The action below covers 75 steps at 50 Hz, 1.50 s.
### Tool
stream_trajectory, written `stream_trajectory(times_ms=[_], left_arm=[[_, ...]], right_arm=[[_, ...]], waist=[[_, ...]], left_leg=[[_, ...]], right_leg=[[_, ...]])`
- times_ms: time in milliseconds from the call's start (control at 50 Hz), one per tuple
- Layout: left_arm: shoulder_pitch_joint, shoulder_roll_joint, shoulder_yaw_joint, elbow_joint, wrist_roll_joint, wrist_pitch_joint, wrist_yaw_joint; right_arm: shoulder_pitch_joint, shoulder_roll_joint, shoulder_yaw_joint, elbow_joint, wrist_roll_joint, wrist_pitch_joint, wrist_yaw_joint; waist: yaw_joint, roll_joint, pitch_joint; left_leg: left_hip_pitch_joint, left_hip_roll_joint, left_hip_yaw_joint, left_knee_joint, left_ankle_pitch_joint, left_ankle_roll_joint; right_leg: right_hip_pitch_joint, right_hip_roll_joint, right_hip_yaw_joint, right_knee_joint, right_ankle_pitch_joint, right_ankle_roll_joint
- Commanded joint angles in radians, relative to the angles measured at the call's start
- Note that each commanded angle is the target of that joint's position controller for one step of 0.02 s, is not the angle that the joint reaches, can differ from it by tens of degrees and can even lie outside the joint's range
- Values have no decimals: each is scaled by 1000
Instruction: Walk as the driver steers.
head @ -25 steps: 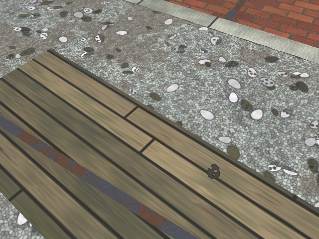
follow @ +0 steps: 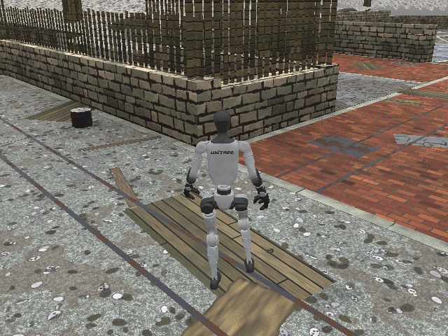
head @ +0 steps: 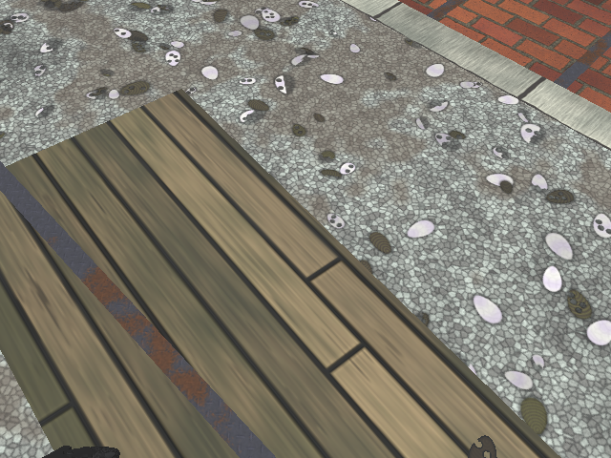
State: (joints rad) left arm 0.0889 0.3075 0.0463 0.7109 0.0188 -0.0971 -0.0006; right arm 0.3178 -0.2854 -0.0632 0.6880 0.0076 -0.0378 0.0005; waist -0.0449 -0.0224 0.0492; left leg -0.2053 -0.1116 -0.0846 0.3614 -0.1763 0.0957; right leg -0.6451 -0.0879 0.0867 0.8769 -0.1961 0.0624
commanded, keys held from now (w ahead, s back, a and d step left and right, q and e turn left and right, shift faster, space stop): q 0.88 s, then no key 0.12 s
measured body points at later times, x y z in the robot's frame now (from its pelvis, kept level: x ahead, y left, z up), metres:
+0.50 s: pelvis +0.14 -0.04 -0.01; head +0.18 -0.02 +0.44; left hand +0.21 +0.27 -0.12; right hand +0.37 -0.27 -0.10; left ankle +0.12 +0.09 -0.71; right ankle +0.25 -0.14 -0.75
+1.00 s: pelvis +0.15 -0.01 -0.01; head +0.16 +0.02 +0.44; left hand +0.13 +0.32 -0.11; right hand +0.45 -0.15 -0.08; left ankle +0.12 +0.09 -0.75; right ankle +0.24 -0.13 -0.72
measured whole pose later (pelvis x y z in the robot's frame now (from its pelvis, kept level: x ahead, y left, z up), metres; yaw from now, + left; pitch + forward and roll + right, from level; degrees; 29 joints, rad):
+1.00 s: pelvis +0.15 -0.01 -0.01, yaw +35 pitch +2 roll -2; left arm 0.09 0.30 0.08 0.76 -0.01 0.01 0.00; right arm 0.18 -0.31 -0.06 0.58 0.00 0.04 -0.03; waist -0.01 0.00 0.03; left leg -0.31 -0.09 -0.17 0.52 -0.22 0.04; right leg -0.37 0.02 0.06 0.72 -0.37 0.07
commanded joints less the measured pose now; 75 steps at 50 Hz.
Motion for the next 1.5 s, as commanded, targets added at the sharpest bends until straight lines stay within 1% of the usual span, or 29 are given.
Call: stream_trajectory(times_ms=[20, 100, 160, 180, 200, 220, 260, 320, 380, 480, 580, 600, 620, 640, 660, 720, 980, 1040, 1060, 1080, 1100, 1140, 1220, 1300, 1380, 1420, 1440, 1460, 1500], left_arm=[[-32, 40, 6, -57, 1, -4, -1], [-77, 78, 22, -77, -14, 1, -11], [13, 113, 43, -58, -4, -13, -11], [69, 147, 51, -57, 12, -18, -4], [96, 191, 53, -67, 32, -11, 7], [141, 187, 61, -44, 12, 13, 2], [56, 81, 33, -86, -2, 41, 9], [-30, 89, 30, -79, 8, 72, 20], [-24, 101, 40, -60, 9, 75, 27], [-47, 139, 57, -47, -9, 90, 26], [-33, 141, 61, -11, -40, 105, 20], [14, 102, 54, 12, -37, 111, 16], [37, 43, 36, -19, 9, 112, 8], [-92, 91, 53, -61, 5, 105, 20], [-100, 114, 62, -58, -15, 106, 26], [-20, 117, 75, -9, -4, 113, 42], [-25, 84, 51, -20, -32, 87, 1], [36, 67, 46, -4, -25, 75, -13], [51, 87, 48, -4, -10, 71, -12], [60, 145, 54, -18, 10, 72, -7], [18, 161, 51, -4, 22, 74, -6], [-17, 99, 34, -23, 10, 64, 0], [79, 144, 44, 24, -34, 75, 17], [120, 154, 47, 30, -36, 86, 22], [123, 148, 43, 35, -51, 86, 9], [74, 14, -3, 14, -20, 65, -7], [58, 0, -10, -33, -24, 50, -2], [33, 94, 16, -29, -34, 46, 5], [111, 119, 38, 15, -50, 62, 1]], right_arm=[[-29, -189, -57, -64, 8, 4, -25], [5, -173, -57, -44, 15, 30, -36], [-65, -143, -51, -73, 13, 38, -44], [-60, -98, -37, -92, 4, 34, -41], [75, -26, -15, -94, -14, 32, -38], [209, -95, -18, -86, 8, 33, -30], [60, -211, -55, -70, 18, 67, -38], [0, -153, -49, -94, 18, 107, -45], [-9, -102, -34, -106, 9, 102, -44], [-64, -108, -28, -130, 5, 101, -20], [-6, -129, -48, -109, -1, 103, -1], [22, -167, -62, -105, -5, 101, -7], [16, -285, -85, -134, -4, 100, -28], [6, -301, -82, -157, -42, 78, -19], [-40, -269, -73, -154, -50, 57, -14], [-153, -187, -47, -166, -7, 45, -25], [-128, -184, -44, -167, -9, 75, -26], [-170, -160, -33, -161, 7, 79, -25], [-145, -140, -27, -153, 4, 75, -27], [-103, -97, -14, -148, -19, 69, -27], [-92, -106, -19, -161, -16, 62, -28], [-140, -188, -47, -143, -16, 60, -35], [-167, -105, -23, -117, -4, 62, -23], [-216, -71, -8, -114, 7, 19, -10], [-92, -79, -17, -44, 9, -8, 0], [42, -135, -30, -29, -3, -7, -21], [55, -256, -61, -25, -22, -1, -18], [68, -208, -53, -24, -29, -7, -17], [7, -139, -32, -27, -23, -21, -17]], waist=[[14, 93, -79], [5, 128, -109], [72, 148, -132], [87, 89, -214], [25, -147, -325], [2, -298, -438], [51, -89, -276], [22, -109, -119], [31, -127, -142], [45, -129, -172], [4, -96, -152], [4, 14, -119], [51, 345, -94], [-26, 296, -98], [0, 213, -82], [57, 162, -97], [11, 190, -145], [59, 169, -145], [57, 131, -147], [25, -35, -170], [-22, -216, -108], [32, -165, -88], [82, -146, -34], [113, -156, -21], [42, -116, -40], [-30, 26, -118], [-18, 279, -117], [-50, 212, -65], [0, 166, -38]], left_leg=[[-103, 162, -102, -46, 501, 114], [-14, 187, -224, 49, 354, 67], [31, 167, -294, 209, 302, 23], [-17, 106, -254, 367, 193, -18], [-226, -5, -157, 629, -425, -79], [-374, -2, -100, 843, -589, -116], [-444, 81, -64, 962, -413, -172], [-352, 131, 6, 854, -306, -188], [-295, 144, 50, 722, -279, -184], [-175, 174, 83, 504, -187, -147], [14, 123, 139, 189, -52, -58], [86, 167, 29, 65, 42, -8], [181, 429, -351, -7, 305, 126], [52, 488, -467, -67, 251, 252], [28, 437, -382, -79, 174, 216], [24, 331, -249, -39, 193, 111], [56, 296, -364, 51, 287, 135], [24, 250, -361, 97, 274, 87], [-28, 216, -338, 116, 170, 39], [-108, 125, -231, 260, -39, -25], [-187, 22, -103, 301, -312, -81], [-203, 61, -78, 512, -397, -146], [-349, 100, 8, 526, -287, -176], [-225, 102, 87, 312, -270, -142], [95, 68, 137, 11, -40, -79], [376, 257, -83, -33, 32, -34], [348, 442, -328, -86, 42, 80], [311, 499, -380, -109, 126, 163], [295, 431, -214, -91, 260, 122]], right_leg=[[182, 95, -69, -206, 223, 22], [224, 132, -13, -352, 244, 3], [324, 105, -3, -464, 274, -47], [495, 1, 60, -468, 464, -98], [781, -248, 291, -394, 899, -220], [888, -415, 572, -426, 729, -379], [719, -283, 372, -480, 373, -305], [432, -154, 140, -575, 207, -264], [437, -165, 54, -598, 287, -299], [440, -210, -19, -608, 235, -305], [390, -191, -102, -486, 63, -198], [291, -133, -170, -346, -63, -115], [30, 30, -272, -25, -396, 4], [-39, 97, -91, 164, -468, 3], [-39, 74, -41, 236, -382, -15], [-5, 64, -28, 260, -190, -4], [243, 105, -26, -181, -187, 8], [391, 103, -48, -456, -3, -30], [480, 51, -11, -520, 127, -56], [567, -116, 147, -548, 296, -115], [483, -229, 292, -556, 377, -270], [467, -233, 289, -575, 324, -327], [564, -146, 255, -664, -256, -261], [527, -120, 195, -681, -233, -259], [372, -95, 139, -612, -197, -242], [181, 17, 35, -338, -137, -129], [47, 109, -93, -162, -291, -70], [-18, 74, -40, 34, -419, -48], [-49, 53, 19, 169, -346, -48]])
